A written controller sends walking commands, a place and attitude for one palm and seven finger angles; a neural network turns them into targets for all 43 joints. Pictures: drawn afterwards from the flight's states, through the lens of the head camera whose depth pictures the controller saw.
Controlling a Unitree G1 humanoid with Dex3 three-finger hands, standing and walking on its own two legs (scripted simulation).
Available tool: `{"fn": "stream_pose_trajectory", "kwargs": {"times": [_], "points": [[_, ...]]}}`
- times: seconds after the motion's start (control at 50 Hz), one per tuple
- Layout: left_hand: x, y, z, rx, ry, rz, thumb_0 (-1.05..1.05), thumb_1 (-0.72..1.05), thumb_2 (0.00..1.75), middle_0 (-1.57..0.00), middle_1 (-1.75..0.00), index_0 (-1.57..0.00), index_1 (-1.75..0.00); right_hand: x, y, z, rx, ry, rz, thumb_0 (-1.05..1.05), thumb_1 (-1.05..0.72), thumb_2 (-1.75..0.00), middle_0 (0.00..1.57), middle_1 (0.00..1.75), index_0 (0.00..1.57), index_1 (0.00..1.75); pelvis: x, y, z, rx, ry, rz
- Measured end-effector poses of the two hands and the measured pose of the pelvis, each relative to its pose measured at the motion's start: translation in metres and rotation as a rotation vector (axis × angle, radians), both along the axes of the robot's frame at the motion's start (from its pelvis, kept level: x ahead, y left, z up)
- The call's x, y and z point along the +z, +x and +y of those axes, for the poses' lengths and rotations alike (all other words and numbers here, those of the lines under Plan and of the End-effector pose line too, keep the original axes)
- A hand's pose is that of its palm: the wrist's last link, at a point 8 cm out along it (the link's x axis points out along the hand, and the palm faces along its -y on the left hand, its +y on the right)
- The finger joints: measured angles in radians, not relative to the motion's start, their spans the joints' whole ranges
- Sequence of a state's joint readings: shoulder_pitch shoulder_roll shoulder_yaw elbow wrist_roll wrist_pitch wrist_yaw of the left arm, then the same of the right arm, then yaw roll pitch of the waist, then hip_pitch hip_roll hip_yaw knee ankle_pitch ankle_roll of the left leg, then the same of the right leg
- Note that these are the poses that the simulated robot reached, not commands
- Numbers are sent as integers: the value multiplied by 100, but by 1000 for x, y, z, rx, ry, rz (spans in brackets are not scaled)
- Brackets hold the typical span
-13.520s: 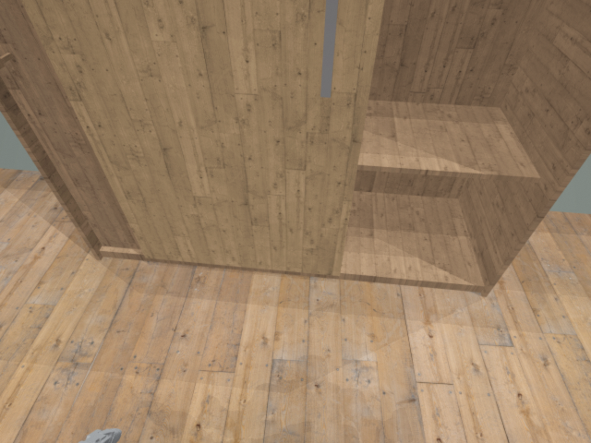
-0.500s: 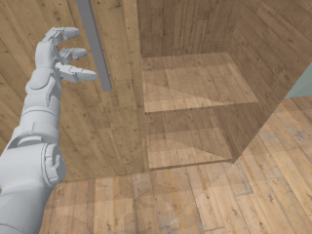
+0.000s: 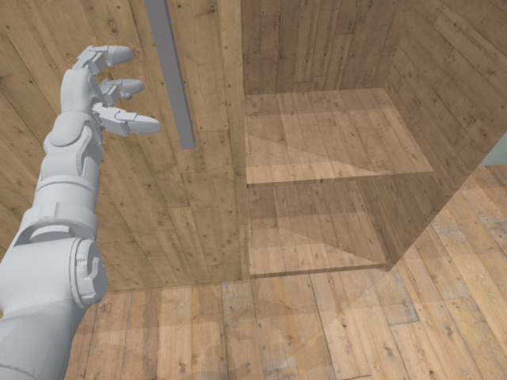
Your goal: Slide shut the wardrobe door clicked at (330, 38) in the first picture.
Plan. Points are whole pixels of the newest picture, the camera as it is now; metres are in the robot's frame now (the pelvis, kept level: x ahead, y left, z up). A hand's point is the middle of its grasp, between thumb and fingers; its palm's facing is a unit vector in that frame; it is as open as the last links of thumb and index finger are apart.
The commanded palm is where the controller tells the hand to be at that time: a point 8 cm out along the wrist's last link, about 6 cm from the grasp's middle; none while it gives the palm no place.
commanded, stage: move the hooked fingers beside the handle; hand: left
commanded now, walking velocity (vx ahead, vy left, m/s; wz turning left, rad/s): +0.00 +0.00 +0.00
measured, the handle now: (172, 59) +0.53 +0.12 +0.23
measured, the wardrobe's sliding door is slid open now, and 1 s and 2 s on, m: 0.57 0.57 0.57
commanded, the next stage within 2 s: feel for the door with the fingertips in 1.90 s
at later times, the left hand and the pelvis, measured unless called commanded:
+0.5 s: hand (142, 90) +0.48 +0.16 +0.21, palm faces +0.07 -1.00 +0.00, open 14.0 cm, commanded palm +0.46 +0.21 +0.20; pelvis +0.00 +0.00 +0.00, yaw +0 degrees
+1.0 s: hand (130, 88) +0.47 +0.17 +0.22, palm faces +0.09 -1.00 +0.00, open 14.0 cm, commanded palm +0.44 +0.22 +0.21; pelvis +0.01 -0.01 +0.00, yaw -1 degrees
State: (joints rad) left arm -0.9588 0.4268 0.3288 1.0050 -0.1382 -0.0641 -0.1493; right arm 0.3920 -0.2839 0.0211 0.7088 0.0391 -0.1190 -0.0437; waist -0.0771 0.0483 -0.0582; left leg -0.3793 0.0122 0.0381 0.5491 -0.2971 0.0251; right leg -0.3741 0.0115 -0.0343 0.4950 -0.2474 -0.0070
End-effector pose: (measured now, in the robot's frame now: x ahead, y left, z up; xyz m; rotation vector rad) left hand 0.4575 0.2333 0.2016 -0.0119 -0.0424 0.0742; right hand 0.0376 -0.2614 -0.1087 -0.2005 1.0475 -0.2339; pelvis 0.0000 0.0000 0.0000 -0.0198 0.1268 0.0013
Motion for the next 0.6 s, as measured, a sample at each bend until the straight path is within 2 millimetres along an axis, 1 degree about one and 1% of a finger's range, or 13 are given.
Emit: {"fn": "stream_pose_trajectory", "kwargs": {"times": [0.2, 0.3, 0.44, 0.6], "points": [[2, 0, -2, 6, 4, 5, -2, -50, 30, -31, -124, -30, -120, -2, 10, 6, 17, 19, -14, 1, -91, -90, 20, 30, 21, 30, 0, 3, 1, 3, 1, -4], [7, 0, -10, -12, 10, -11, -2, -50, 30, -30, -123, -30, -120, -1, 15, 7, 19, 25, -33, 1, -91, -90, 20, 30, 21, 30, 1, 4, 0, 2, 1, -10], [9, 1, -22, -20, 11, 3, -2, -50, 30, -30, -122, -30, -120, -1, 22, 6, 19, 32, -52, 1, -91, -90, 20, 30, 21, 30, 1, 5, -2, 1, 4, -14], [12, 0, -26, 0, 17, -2, -2, -50, 30, -31, -122, -30, -120, -1, 23, 2, 14, 37, -56, 1, -91, -90, 20, 30, 20, 30, 2, 4, -6, -4, 8, -18]]}}
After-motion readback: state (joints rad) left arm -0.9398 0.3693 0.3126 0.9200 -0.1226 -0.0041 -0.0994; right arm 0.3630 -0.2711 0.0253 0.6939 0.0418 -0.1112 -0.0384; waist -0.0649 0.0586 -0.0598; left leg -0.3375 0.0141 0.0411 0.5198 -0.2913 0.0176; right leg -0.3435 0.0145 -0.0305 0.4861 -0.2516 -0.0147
